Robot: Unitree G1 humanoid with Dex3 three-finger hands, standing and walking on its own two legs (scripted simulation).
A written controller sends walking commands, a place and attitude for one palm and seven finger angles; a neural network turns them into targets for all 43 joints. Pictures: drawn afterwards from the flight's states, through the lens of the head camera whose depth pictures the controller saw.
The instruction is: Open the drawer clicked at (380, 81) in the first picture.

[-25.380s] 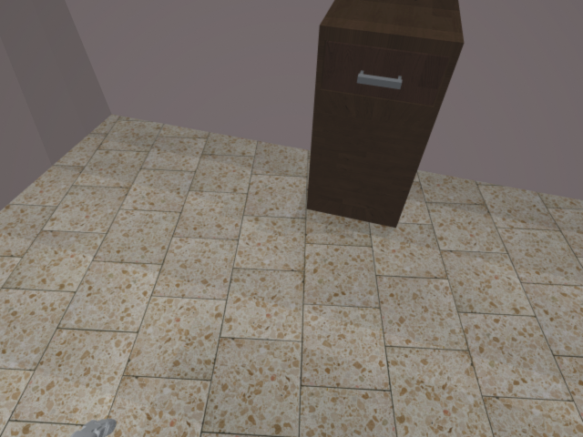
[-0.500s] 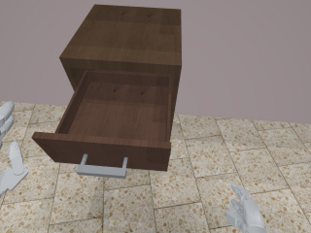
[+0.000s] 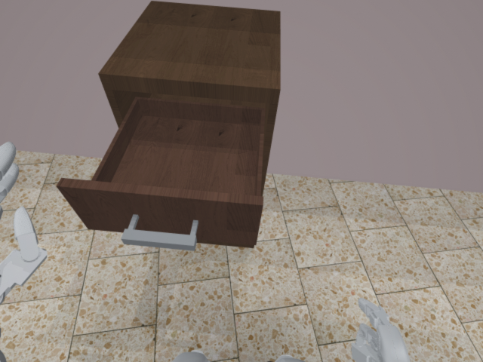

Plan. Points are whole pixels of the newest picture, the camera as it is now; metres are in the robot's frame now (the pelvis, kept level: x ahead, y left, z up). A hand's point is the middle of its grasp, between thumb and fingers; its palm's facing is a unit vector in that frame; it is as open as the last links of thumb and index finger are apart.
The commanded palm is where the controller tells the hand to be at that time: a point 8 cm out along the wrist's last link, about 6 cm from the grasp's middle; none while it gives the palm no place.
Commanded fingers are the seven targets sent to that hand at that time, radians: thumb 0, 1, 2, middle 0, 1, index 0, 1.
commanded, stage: step back with the hand held close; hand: left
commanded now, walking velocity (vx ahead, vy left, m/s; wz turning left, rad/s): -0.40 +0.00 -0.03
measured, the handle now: (162, 230) +0.36 +0.18 -0.05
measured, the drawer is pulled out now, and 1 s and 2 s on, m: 0.30 0.30 0.30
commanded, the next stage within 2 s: stop stepping back and stand still in 0.34 s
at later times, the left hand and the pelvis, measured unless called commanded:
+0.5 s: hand (67, 348) +0.12 +0.17 +0.18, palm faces +0.23 -0.84 -0.49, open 7.4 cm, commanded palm +0.05 +0.22 +0.19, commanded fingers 0.00 0.90 0.90 -0.20 -0.30 -0.20 -0.30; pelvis -0.10 -0.05 +0.02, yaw -3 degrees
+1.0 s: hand out of the picture +0.02 +0.19 +0.18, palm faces +0.40 -0.83 -0.39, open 7.4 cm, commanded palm -0.03 +0.23 +0.19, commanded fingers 0.00 0.90 0.90 -0.20 -0.30 -0.20 -0.30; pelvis -0.17 -0.05 +0.01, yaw -1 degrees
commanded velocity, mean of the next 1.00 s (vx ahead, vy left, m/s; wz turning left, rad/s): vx -0.07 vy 0.03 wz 0.00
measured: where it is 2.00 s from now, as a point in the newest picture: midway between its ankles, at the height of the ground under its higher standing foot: outside the picture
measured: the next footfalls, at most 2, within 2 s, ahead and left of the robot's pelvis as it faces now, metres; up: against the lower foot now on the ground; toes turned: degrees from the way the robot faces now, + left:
right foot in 0.34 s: -0.07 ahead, -0.14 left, +0.00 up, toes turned -3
left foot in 0.66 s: -0.13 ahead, +0.07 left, +0.00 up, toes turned +0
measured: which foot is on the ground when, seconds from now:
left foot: down 0.00-0.38, up 0.40-0.64, down 0.66-1.00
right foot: down 0.00-0.08, up 0.10-0.32, down 0.34-1.00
